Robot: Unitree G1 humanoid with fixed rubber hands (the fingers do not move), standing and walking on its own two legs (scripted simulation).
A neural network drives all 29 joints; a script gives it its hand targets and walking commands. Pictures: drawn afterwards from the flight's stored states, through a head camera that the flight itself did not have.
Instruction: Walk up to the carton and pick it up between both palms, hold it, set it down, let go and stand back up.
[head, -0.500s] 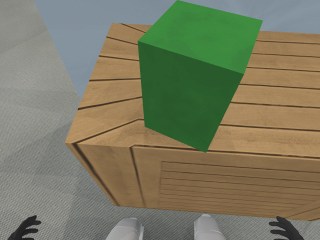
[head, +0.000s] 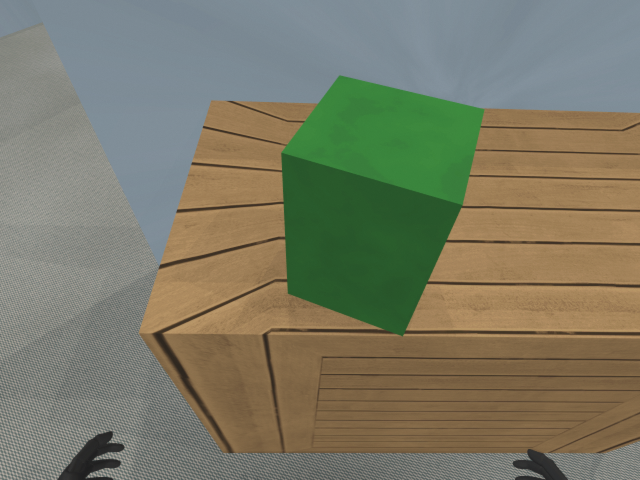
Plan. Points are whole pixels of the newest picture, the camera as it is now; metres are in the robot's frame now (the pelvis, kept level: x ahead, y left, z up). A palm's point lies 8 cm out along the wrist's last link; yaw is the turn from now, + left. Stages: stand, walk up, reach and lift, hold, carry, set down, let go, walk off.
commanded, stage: walk up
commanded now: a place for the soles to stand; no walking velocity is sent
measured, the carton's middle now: (373, 213) +0.41 -0.04 +0.11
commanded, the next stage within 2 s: none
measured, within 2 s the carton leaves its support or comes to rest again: neither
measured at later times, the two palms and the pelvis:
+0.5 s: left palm out of the picture +0.09 +0.27 -0.10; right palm out of the picture +0.09 -0.32 -0.11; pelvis +0.01 -0.03 +0.01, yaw +1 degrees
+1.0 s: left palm out of the picture +0.12 +0.25 -0.10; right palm out of the picture +0.10 -0.34 -0.11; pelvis +0.03 -0.04 +0.01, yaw +2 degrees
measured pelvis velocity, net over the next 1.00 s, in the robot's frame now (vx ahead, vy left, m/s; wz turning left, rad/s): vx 0.03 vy -0.04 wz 0.03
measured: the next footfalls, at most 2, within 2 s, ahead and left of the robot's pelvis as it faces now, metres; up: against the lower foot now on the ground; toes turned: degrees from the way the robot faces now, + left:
none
